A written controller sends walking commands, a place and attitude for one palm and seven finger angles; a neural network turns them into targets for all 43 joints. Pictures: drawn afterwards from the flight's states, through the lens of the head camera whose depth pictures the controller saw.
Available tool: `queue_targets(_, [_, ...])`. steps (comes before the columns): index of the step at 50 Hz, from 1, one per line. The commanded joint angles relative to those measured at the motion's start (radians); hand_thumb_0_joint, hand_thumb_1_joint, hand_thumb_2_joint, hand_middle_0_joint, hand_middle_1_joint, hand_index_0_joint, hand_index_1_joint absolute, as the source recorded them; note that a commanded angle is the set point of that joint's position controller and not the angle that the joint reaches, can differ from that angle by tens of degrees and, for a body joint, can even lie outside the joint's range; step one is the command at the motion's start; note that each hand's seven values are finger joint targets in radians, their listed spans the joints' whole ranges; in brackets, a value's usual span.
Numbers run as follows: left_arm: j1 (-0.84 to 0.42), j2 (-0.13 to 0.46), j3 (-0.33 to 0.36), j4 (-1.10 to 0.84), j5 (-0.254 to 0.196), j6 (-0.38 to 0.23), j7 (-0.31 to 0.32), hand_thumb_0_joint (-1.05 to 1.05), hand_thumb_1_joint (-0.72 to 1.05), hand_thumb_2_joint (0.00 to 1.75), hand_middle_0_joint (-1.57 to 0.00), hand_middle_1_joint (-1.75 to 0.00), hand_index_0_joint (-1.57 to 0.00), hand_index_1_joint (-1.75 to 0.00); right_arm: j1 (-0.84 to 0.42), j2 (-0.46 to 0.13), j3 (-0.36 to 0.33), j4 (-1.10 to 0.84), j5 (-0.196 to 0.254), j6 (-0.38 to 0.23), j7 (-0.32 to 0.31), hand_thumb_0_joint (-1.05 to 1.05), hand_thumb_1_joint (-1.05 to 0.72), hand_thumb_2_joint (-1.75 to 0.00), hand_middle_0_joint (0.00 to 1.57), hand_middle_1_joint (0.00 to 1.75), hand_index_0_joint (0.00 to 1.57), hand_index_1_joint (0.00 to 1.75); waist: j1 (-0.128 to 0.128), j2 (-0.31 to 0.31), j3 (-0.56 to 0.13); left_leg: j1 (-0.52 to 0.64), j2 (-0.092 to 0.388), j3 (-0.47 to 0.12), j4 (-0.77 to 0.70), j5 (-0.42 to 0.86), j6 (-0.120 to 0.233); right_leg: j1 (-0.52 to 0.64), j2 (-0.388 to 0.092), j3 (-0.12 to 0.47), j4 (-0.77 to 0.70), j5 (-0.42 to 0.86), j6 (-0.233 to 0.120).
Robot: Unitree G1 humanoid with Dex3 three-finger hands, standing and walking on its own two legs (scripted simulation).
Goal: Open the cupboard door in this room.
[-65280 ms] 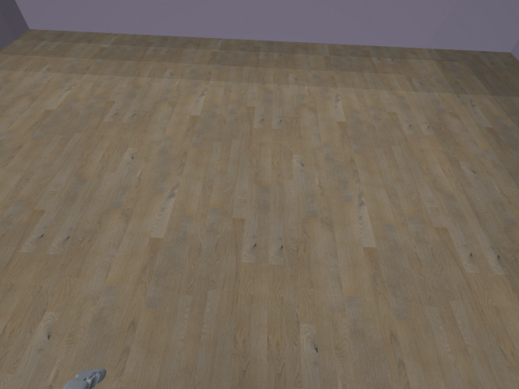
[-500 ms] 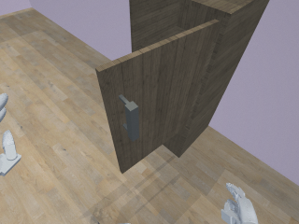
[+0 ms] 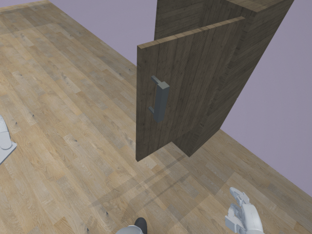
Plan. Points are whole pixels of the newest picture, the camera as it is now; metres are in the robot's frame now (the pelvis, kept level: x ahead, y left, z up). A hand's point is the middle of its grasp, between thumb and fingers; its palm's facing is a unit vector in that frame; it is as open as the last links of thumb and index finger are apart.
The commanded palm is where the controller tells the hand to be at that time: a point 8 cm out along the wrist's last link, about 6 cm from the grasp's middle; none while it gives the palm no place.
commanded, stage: step back with the hand held close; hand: left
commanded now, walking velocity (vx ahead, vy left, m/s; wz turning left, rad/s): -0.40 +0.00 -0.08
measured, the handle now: (156, 99) +0.49 +0.03 +0.06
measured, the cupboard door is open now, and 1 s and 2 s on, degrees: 83 83 83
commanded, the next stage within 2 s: stop stepping back and stand still in 0.06 s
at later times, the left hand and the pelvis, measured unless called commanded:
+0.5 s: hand out of the picture +0.10 +0.27 +0.19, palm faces +0.22 -0.88 -0.42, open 7.4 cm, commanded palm +0.04 +0.34 +0.19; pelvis -0.13 +0.05 +0.02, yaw -7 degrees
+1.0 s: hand out of the picture +0.05 +0.33 +0.19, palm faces +0.33 -0.82 -0.47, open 7.4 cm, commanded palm -0.02 +0.39 +0.19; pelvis -0.19 +0.10 +0.00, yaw -5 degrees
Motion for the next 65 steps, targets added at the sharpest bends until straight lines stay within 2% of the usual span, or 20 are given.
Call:
queue_targets(1, [0.115,0.122,0.075,-0.236,-0.03,-0.051,0.011,0.0,0.9,0.9,-0.2,-0.3,-0.2,-0.3,-0.081,-0.129,-0.055,-0.151,0.018,-0.052,0.019,0.0,-0.9,-0.9,0.2,0.3,0.2,0.3,0.039,0.205,-0.254,0.113,0.177,-0.123,-0.32,-0.508,-0.106,0.167,0.01,-0.104,-0.157,-0.077,-0.027])
queue_targets(4, [0.066,0.16,0.084,-0.28,-0.044,-0.069,0.004,0.0,0.9,0.9,-0.2,-0.3,-0.2,-0.3,-0.051,-0.126,-0.052,-0.121,0.006,-0.05,0.025,0.0,-0.9,-0.9,0.2,0.3,0.2,0.3,0.034,0.132,-0.275,0.284,0.119,-0.016,-0.133,-0.322,-0.191,0.104,-0.068,-0.075,-0.613,-0.066,-0.066])
queue_targets(6, [0.025,0.195,0.097,-0.282,-0.037,-0.089,0.019,0.0,0.9,0.9,-0.2,-0.3,-0.2,-0.3,-0.022,-0.113,-0.053,-0.064,0.018,-0.04,0.018,0.0,-0.9,-0.9,0.2,0.3,0.2,0.3,0.014,-0.221,-0.199,0.381,0.01,-0.063,0.517,-0.318,-0.193,-0.283,-0.457,0.349,-0.877,0.069,-0.192])
queue_targets(7, [-0.023,0.204,0.087,-0.303,-0.031,-0.096,0.016,0.0,0.9,0.9,-0.2,-0.3,-0.2,-0.3,-0.073,-0.12,-0.041,-0.078,0.005,-0.043,0.01,0.0,-0.9,-0.9,0.2,0.3,0.2,0.3,0.023,-0.219,-0.094,0.221,-0.036,-0.083,0.722,-0.452,-0.181,-0.264,-0.509,0.318,-0.85,0.224,-0.238])
queue_targets(11, [-0.149,0.174,0.072,-0.193,-0.011,-0.036,-0.018,0.0,0.9,0.9,-0.2,-0.3,-0.2,-0.3,-0.099,-0.122,-0.023,-0.119,0.032,-0.046,-0.023,0.0,-0.9,-0.9,0.2,0.3,0.2,0.3,-0.025,-0.215,-0.016,0.211,0.015,-0.064,0.36,-0.317,-0.117,-0.094,-0.323,0.078,-0.534,0.55,-0.087])
queue_targets(14, [-0.17,0.144,0.051,-0.192,-0.012,-0.032,-0.007,0.0,0.9,0.9,-0.2,-0.3,-0.2,-0.3,-0.033,-0.15,-0.019,-0.112,0.011,-0.089,-0.031,0.0,-0.9,-0.9,0.2,0.3,0.2,0.3,-0.011,0.449,-0.07,0.32,0.251,-0.45,-0.152,0.028,-0.032,-0.12,-0.086,0.015,-0.047,-0.105,0.018])
queue_targets(17, [-0.128,0.18,0.086,-0.232,-0.017,-0.064,0.002,0.0,0.9,0.9,-0.2,-0.3,-0.2,-0.3,-0.03,-0.117,-0.016,-0.104,0.004,-0.14,-0.006,0.0,-0.9,-0.9,0.2,0.3,0.2,0.3,-0.006,0.104,-0.141,0.222,0.264,-0.554,-0.324,-0.626,-0.084,-0.038,-0.078,0.091,0.017,-0.019,0.012])
queue_targets(21, [0.187,0.164,0.103,-0.411,-0.003,-0.045,-0.001,0.0,0.9,0.9,-0.2,-0.3,-0.2,-0.3,-0.068,-0.129,-0.033,-0.154,0.002,-0.117,0.027,0.0,-0.9,-0.9,0.2,0.3,0.2,0.3,0.039,0.223,-0.208,0.139,0.131,-0.235,-0.404,-0.713,-0.221,0.124,-0.008,-0.05,-0.028,0.111,0.0])
queue_targets(27, [0.223,0.172,0.11,-0.268,-0.003,0.013,0.028,0.0,0.9,0.9,-0.2,-0.3,-0.2,-0.3,-0.026,-0.101,-0.039,-0.125,-0.02,-0.059,-0.016,0.0,-0.9,-0.9,0.2,0.3,0.2,0.3,0.025,0.151,-0.173,0.051,0.102,-0.062,-0.274,-0.547,-0.183,0.373,0.017,-0.202,-0.42,-0.124,-0.049])
queue_targets(29, [0.142,0.2,0.121,-0.211,0.002,0.038,0.019,0.0,0.9,0.9,-0.2,-0.3,-0.2,-0.3,-0.008,-0.101,-0.047,-0.091,0.01,-0.036,-0.027,0.0,-0.9,-0.9,0.2,0.3,0.2,0.3,0.022,-0.24,-0.121,0.055,-0.027,0.104,0.412,-0.415,-0.173,0.187,-0.246,0.033,-0.722,0.008,-0.153])
queue_targets(30, [0.06,0.175,0.102,-0.195,-0.003,0.038,0.009,0.0,0.9,0.9,-0.2,-0.3,-0.2,-0.3,-0.018,-0.137,-0.062,-0.088,0.022,-0.026,-0.034,0.0,-0.9,-0.9,0.2,0.3,0.2,0.3,-0.004,-0.304,-0.04,-0.065,-0.034,-0.041,0.734,-0.446,-0.125,-0.016,-0.422,0.254,-0.777,0.05,-0.215])
queue_targets(32, [-0.093,0.287,0.195,-0.207,-0.023,0.007,0.009,0.0,0.9,0.9,-0.2,-0.3,-0.2,-0.3,-0.037,-0.144,-0.037,-0.079,-0.004,-0.025,-0.017,0.0,-0.9,-0.9,0.2,0.3,0.2,0.3,-0.043,-0.191,0.012,-0.153,0.029,-0.138,0.982,-0.352,-0.126,-0.211,-0.56,0.392,-0.863,-0.162,-0.272])
queue_targets(34, [-0.044,0.118,0.055,0.063,-0.001,-0.007,-0.007,0.0,0.9,0.9,-0.2,-0.3,-0.2,-0.3,-0.021,-0.114,-0.041,-0.08,0.011,-0.03,-0.019,0.0,-0.9,-0.9,0.2,0.3,0.2,0.3,-0.041,-0.25,-0.043,-0.143,0.039,-0.027,0.761,-0.325,-0.114,-0.043,-0.393,0.217,-0.806,-0.348,-0.146])
queue_targets(37, [-0.054,0.089,-0.004,-0.044,0.017,-0.022,0.002,0.0,0.9,0.9,-0.2,-0.3,-0.2,-0.3,-0.087,-0.144,-0.045,-0.086,0.009,-0.053,-0.052,0.0,-0.9,-0.9,0.2,0.3,0.2,0.3,0.003,-0.02,0.089,-0.094,0.056,0.003,0.493,-0.39,-0.085,-0.011,-0.411,0.268,-0.782,-0.136,-0.167])
queue_targets(41, [-0.1,0.147,0.022,-0.277,0.025,-0.061,0.033,0.0,0.9,0.9,-0.2,-0.3,-0.2,-0.3,-0.044,-0.124,-0.02,-0.096,-0.003,-0.11,-0.061,0.0,-0.9,-0.9,0.2,0.3,0.2,0.3,0.0,-0.1,-0.027,0.191,0.0,0.075,0.047,-0.302,-0.065,0.13,-0.325,0.069,-0.567,0.221,-0.113])
queue_targets(46, [-0.033,0.253,0.154,-0.376,0.014,-0.087,0.029,0.0,0.9,0.9,-0.2,-0.3,-0.2,-0.3,0.016,-0.121,-0.036,-0.099,-0.013,-0.128,-0.027,0.0,-0.9,-0.9,0.2,0.3,0.2,0.3,-0.006,0.321,-0.094,0.461,0.303,-0.358,-0.089,0.204,0.075,-0.203,-0.131,-0.029,-0.053,-0.079,0.02])
queue_targets(53, [0.189,0.106,0.109,-0.091,-0.008,-0.038,0.011,0.0,0.9,0.9,-0.2,-0.3,-0.2,-0.3,0.006,-0.145,-0.049,-0.123,0.018,-0.085,0.007,0.0,-0.9,-0.9,0.2,0.3,0.2,0.3,-0.007,0.121,-0.073,0.074,0.201,-0.073,-0.034,-0.287,-0.021,0.223,-0.094,-0.112,-0.423,0.198,0.032])
queue_targets(58, [0.111,0.12,0.08,-0.039,-0.007,-0.012,0.012,0.0,0.9,0.9,-0.2,-0.3,-0.2,-0.3,-0.023,-0.118,-0.046,-0.114,0.027,-0.056,0.001,0.0,-0.9,-0.9,0.2,0.3,0.2,0.3,0.003,-0.28,-0.056,-0.006,0.002,-0.039,0.543,-0.499,-0.094,0.093,-0.424,0.405,-0.781,0.033,-0.123])
queue_targets(60, [-0.048,-0.107,-0.28,0.603,0.11,0.128,-0.094,0.0,0.9,0.9,-0.2,-0.3,-0.2,-0.3,-0.026,-0.189,-0.066,0.088,-0.001,-0.044,0.095,0.0,-0.9,-0.9,0.2,0.3,0.2,0.3,-0.035,-0.148,-0.033,-0.157,0.103,-0.041,0.69,-0.54,-0.093,0.096,-0.504,0.097,-0.562,0.557,-0.152])
queue_targets(65, [-0.081,-0.145,-0.347,0.788,0.091,0.193,-0.132,0.0,0.9,0.9,-0.2,-0.3,-0.2,-0.3,0.044,-0.073,-0.025,0.046,-0.003,0.096,0.07,0.0,-0.9,-0.9,0.2,0.3,0.2,0.3,-0.009,-0.305,-0.092,0.013,-0.012,0.054,0.458,-0.517,-0.1,0.151,-0.371,0.013,-0.503,0.836,-0.17])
